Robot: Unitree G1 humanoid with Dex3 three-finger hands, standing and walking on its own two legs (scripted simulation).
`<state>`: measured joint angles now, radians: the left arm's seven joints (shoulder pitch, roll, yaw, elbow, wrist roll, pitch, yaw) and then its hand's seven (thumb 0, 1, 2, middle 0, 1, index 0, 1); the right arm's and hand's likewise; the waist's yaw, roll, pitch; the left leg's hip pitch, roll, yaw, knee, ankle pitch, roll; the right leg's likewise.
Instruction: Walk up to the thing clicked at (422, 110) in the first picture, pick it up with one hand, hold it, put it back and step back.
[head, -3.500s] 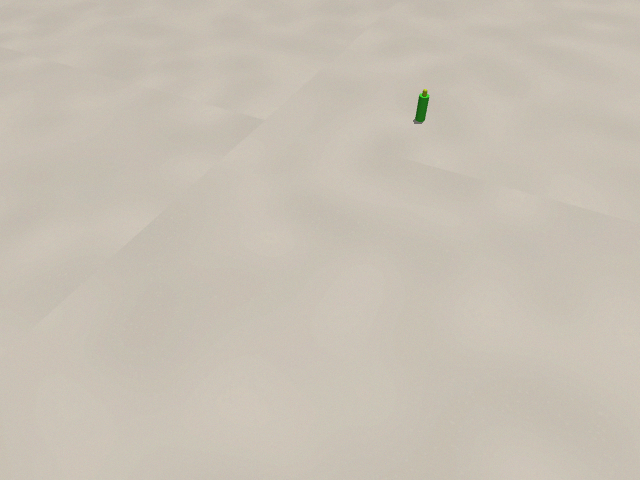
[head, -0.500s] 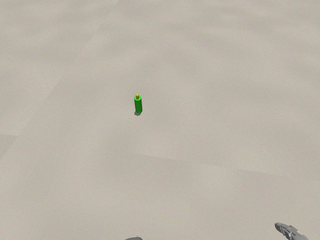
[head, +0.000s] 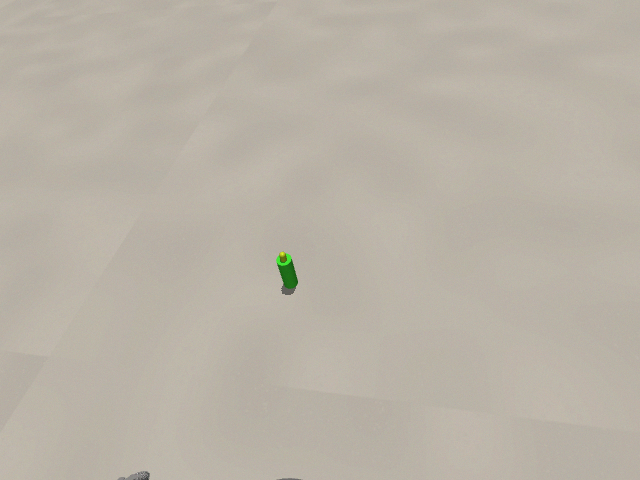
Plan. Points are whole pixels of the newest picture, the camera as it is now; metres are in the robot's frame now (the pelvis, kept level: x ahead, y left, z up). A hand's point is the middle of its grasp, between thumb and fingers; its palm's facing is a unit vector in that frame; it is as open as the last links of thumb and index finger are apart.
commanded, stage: walk up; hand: left
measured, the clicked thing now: (286, 268) +0.92 +0.26 -0.67
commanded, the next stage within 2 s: none
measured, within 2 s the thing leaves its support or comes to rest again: neither
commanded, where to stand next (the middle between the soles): +0.58 +0.05 m, yaw -1 degrees
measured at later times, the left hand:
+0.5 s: hand (140, 441) +0.21 +0.34 -0.16, palm faces -0.01 -0.94 -0.33, open 7.4 cm
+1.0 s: hand (182, 319) +0.40 +0.30 -0.11, palm faces +0.01 -0.91 -0.42, open 7.4 cm
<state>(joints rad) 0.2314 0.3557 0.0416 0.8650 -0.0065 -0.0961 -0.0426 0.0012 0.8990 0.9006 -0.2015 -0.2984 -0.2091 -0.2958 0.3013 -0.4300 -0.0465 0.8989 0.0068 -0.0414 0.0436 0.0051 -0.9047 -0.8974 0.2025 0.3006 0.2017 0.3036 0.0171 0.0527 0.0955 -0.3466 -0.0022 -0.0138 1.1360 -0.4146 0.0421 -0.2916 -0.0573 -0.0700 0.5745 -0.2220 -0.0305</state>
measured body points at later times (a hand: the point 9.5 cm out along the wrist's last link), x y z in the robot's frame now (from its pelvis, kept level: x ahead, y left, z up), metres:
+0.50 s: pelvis +0.18 +0.06 +0.00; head +0.20 +0.09 +0.45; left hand +0.21 +0.39 -0.13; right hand +0.27 -0.25 -0.09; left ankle +0.23 +0.17 -0.73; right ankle +0.16 -0.09 -0.66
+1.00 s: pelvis +0.34 +0.03 +0.00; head +0.35 +0.00 +0.45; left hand +0.40 +0.35 -0.08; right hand +0.40 -0.28 -0.13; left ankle +0.34 +0.18 -0.67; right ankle +0.39 -0.08 -0.73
